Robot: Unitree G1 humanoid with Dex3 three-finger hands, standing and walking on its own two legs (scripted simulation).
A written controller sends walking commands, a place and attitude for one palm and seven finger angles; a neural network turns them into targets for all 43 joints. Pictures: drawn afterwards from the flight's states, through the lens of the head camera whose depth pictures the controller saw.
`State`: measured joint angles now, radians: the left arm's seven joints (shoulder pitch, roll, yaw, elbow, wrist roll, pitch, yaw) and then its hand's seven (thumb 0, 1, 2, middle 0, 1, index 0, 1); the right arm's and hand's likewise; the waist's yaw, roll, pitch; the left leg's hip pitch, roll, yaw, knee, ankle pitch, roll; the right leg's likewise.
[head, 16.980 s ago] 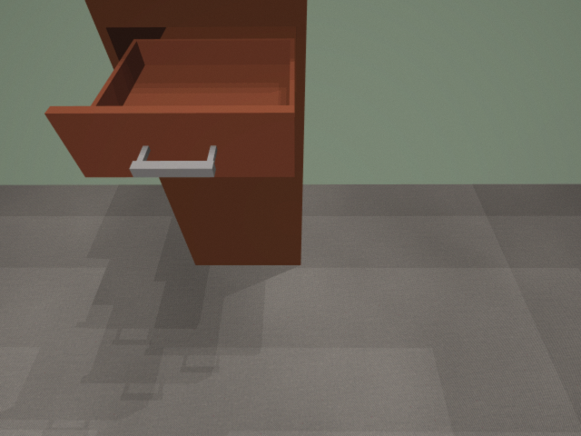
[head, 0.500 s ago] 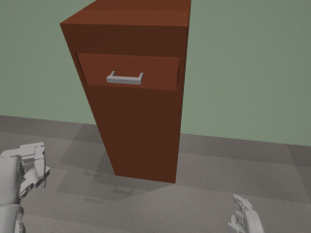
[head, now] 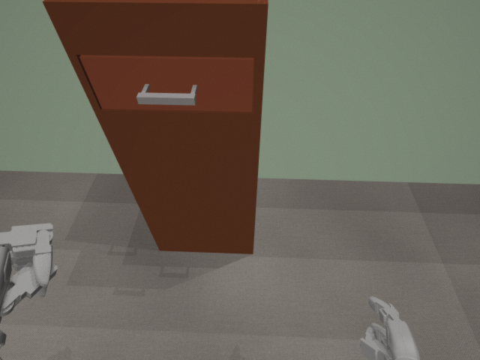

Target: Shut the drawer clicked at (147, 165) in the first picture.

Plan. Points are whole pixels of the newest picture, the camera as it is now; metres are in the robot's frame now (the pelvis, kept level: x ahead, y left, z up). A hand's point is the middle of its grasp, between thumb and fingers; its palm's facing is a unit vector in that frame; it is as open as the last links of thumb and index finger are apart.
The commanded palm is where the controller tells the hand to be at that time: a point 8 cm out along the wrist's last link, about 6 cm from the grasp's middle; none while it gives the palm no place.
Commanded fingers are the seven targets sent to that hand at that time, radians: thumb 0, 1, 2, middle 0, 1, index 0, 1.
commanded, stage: step back with the hand held close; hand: left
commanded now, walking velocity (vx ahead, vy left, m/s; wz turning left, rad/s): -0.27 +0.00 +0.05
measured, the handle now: (168, 93) +0.64 +0.21 +0.09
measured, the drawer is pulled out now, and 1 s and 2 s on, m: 0.00 0.00 0.00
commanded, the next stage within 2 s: stop stepping back and stand still in 0.76 s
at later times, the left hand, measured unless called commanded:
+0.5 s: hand out of the picture +0.08 +0.24 +0.17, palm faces +0.45 -0.76 -0.46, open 3.2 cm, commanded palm +0.02 +0.29 +0.17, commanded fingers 0.00 0.90 0.90 -1.40 -1.60 -1.40 -1.60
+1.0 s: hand out of the picture +0.02 +0.22 +0.17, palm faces +0.33 -0.84 -0.43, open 3.2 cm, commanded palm -0.04 +0.27 +0.17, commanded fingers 0.00 0.90 0.90 -1.40 -1.60 -1.40 -1.60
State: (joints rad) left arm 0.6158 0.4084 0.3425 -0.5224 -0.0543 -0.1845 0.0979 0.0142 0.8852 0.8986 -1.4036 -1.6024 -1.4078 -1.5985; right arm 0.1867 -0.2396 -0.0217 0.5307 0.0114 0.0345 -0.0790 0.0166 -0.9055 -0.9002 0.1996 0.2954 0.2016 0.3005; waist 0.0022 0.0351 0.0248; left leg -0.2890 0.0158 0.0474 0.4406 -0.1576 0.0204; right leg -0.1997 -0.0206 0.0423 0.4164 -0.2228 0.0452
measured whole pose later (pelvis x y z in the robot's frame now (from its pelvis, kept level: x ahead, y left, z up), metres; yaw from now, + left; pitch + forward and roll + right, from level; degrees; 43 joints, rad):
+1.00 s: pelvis -0.18 -0.01 -0.01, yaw -1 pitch +2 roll -1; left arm 0.59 0.39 0.36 -0.60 -0.04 -0.26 0.13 0.01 0.88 0.90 -1.41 -1.60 -1.41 -1.60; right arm 0.22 -0.19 0.01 0.60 0.00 -0.10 -0.07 0.02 -0.90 -0.90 0.20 0.30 0.21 0.30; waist -0.01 -0.01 -0.03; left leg -0.36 0.01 0.02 0.54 -0.21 0.01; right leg -0.28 0.02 0.05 0.56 -0.32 0.02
